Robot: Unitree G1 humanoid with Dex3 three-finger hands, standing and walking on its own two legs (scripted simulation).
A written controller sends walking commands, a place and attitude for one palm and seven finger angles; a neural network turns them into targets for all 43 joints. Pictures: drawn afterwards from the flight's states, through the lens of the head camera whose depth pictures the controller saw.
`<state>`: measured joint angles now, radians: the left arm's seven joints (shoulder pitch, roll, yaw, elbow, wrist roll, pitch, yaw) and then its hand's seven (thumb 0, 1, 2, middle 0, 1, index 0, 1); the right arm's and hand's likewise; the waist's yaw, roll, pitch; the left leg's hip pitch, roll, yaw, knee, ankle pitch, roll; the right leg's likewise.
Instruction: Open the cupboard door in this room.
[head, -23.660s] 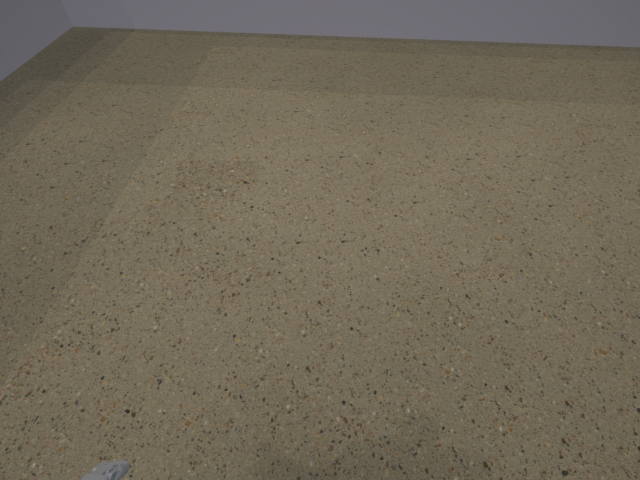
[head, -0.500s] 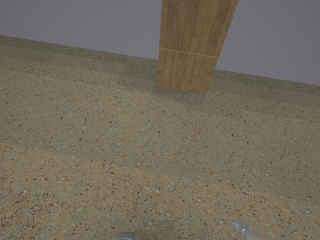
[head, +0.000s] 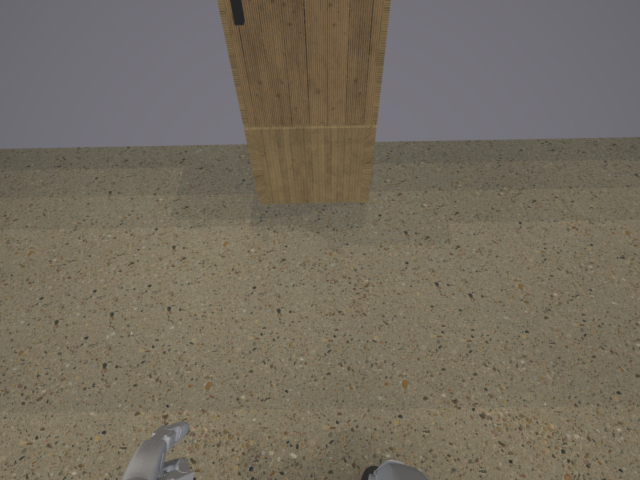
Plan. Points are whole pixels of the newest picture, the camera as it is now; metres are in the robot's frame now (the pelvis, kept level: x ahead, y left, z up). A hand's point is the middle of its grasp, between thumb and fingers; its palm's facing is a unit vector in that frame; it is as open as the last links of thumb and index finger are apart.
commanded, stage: stand and wait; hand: left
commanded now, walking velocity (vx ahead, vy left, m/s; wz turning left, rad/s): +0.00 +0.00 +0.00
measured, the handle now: out of the picture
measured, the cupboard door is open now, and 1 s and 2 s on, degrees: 0 0 0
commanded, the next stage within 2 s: look at it before walking up in 1.00 s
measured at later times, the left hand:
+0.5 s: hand out of the picture +0.08 +0.18 -0.16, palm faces +0.08 -0.98 -0.15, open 7.3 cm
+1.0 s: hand out of the picture +0.11 +0.18 -0.16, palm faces +0.03 -0.98 -0.17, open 7.3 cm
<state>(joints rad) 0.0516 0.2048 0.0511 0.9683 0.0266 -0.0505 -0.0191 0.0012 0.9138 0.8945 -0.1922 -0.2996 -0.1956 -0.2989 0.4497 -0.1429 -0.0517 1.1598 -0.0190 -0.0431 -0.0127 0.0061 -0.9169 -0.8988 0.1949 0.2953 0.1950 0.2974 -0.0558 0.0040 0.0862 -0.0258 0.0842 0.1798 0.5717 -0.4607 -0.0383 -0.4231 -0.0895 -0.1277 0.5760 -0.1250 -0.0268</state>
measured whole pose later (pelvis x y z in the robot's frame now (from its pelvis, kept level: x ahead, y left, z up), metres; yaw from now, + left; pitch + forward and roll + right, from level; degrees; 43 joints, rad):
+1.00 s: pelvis +0.12 +0.02 +0.02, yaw +0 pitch -2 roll +0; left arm 0.28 0.13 0.00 1.15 0.01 -0.01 0.04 0.00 0.91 0.89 -0.20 -0.30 -0.20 -0.30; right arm 0.29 -0.11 0.00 1.17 0.00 -0.02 -0.03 0.01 -0.92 -0.90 0.19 0.30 0.19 0.30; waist 0.00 -0.01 0.04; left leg -0.11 0.02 0.12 0.39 -0.25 0.02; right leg -0.13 -0.08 -0.13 0.40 -0.23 0.03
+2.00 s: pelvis +0.15 +0.02 +0.01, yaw +2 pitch +0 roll -2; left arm 0.37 0.14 0.04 1.13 0.02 -0.03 0.02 0.00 0.91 0.89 -0.20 -0.30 -0.20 -0.30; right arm 0.37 -0.12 -0.03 1.13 -0.02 0.00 -0.01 0.01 -0.91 -0.90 0.19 0.30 0.19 0.30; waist 0.01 0.01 0.00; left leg -0.25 0.07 0.09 0.68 -0.44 0.02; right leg -0.16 -0.06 -0.18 0.52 -0.36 0.02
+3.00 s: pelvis +0.48 +0.04 +0.01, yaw +2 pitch -1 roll -1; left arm 0.39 0.15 0.04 1.16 0.02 -0.05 0.00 0.00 0.91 0.89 -0.20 -0.30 -0.20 -0.30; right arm 0.10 -0.16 -0.04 1.02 -0.02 -0.05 0.01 0.01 -0.91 -0.90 0.19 0.29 0.19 0.30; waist 0.07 0.00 0.05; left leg -0.30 0.08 0.12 0.52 -0.20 -0.01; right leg -0.12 -0.03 -0.17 0.51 -0.36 -0.01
